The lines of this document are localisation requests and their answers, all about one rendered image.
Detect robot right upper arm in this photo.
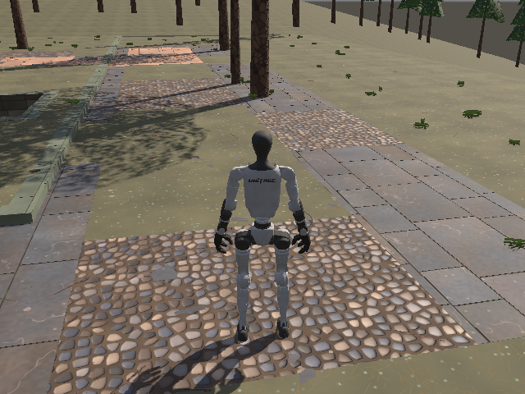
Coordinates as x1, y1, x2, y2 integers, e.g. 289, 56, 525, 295
279, 166, 301, 212

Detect robot left upper arm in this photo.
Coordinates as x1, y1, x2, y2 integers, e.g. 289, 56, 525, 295
224, 166, 245, 211

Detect robot left forearm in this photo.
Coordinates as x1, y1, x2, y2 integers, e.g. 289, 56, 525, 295
217, 199, 232, 235

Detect robot right hand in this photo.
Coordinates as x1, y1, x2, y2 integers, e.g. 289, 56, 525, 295
292, 233, 311, 254

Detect robot right forearm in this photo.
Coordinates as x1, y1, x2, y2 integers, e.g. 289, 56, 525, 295
293, 199, 308, 236

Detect robot left shin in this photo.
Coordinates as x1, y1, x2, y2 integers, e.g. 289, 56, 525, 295
237, 274, 249, 330

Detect robot torso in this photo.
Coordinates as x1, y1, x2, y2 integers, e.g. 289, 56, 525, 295
243, 163, 281, 246

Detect robot left hand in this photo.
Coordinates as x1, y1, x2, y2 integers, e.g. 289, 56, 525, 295
214, 233, 233, 254

